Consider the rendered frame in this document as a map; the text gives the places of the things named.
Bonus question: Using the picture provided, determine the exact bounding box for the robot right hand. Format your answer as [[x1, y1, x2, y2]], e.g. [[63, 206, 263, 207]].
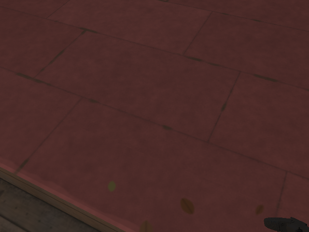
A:
[[264, 217, 309, 232]]

